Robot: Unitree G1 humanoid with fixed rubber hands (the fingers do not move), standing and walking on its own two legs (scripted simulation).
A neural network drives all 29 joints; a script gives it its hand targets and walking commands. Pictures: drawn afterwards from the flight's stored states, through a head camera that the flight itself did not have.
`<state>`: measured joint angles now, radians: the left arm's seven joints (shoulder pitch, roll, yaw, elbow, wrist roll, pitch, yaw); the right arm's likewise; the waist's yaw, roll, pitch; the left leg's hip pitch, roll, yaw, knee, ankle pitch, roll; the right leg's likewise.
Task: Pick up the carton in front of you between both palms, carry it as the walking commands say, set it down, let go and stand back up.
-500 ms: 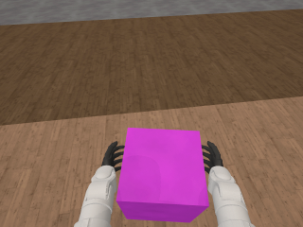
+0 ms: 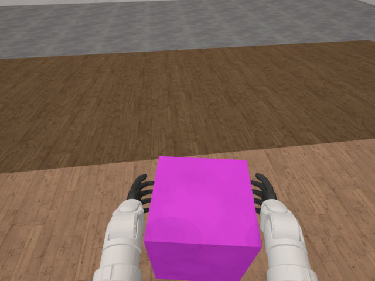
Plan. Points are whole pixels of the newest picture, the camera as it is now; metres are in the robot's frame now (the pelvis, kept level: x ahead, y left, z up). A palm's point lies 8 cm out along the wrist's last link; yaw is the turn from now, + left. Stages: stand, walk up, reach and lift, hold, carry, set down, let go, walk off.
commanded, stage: reach and lift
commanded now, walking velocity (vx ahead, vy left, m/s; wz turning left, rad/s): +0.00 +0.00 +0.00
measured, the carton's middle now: (199, 221) +0.30 +0.00 -0.05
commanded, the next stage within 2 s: hold in 0.72 s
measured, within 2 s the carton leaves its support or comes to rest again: neither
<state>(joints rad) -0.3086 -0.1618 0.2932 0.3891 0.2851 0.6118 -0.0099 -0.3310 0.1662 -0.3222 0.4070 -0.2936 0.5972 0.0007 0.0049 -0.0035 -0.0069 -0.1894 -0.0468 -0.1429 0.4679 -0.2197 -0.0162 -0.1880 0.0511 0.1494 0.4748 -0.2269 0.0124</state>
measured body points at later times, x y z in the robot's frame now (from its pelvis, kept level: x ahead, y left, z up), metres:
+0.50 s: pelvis +0.02 +0.00 +0.01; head -0.01 +0.00 +0.46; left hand +0.32 +0.15 +0.03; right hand +0.32 -0.15 +0.03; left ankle +0.03 +0.13 -0.74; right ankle +0.02 -0.13 -0.74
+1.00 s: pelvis +0.01 +0.00 +0.01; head -0.04 +0.00 +0.45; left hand +0.31 +0.15 +0.05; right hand +0.31 -0.15 +0.05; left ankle +0.03 +0.13 -0.74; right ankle +0.02 -0.13 -0.74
